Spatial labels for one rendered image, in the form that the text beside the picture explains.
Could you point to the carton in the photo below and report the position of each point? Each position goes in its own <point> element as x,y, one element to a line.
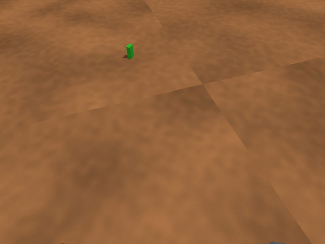
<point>130,51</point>

